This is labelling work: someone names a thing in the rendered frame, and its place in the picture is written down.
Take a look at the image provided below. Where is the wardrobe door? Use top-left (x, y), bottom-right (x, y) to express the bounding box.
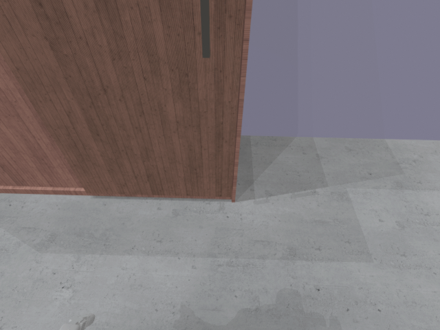
top-left (0, 53), bottom-right (83, 188)
top-left (0, 0), bottom-right (245, 197)

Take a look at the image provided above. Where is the robot left hand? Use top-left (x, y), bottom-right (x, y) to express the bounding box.
top-left (59, 313), bottom-right (95, 330)

